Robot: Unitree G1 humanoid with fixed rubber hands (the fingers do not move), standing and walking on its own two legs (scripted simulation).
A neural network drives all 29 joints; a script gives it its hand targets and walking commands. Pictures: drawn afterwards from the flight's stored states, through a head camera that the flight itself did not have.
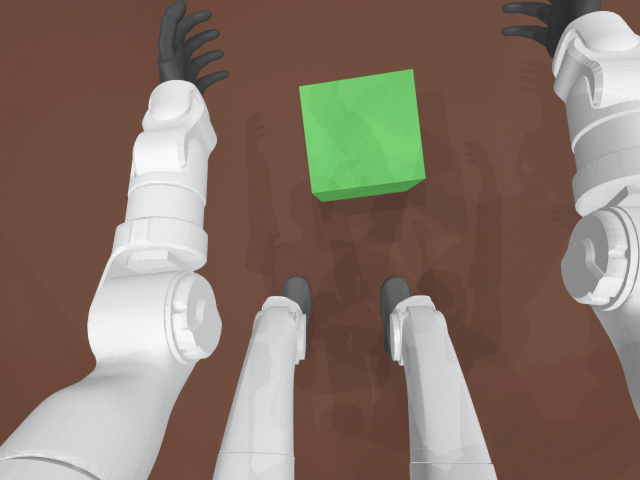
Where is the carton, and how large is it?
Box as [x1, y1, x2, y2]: [299, 69, 425, 201]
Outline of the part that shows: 412,69 299,86 312,193 321,201 403,191 425,178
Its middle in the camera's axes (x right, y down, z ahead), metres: +0.09 -0.19 +0.83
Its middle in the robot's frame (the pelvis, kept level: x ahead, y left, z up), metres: +0.53 -0.02 -0.53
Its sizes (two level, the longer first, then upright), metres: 0.210 0.200 0.250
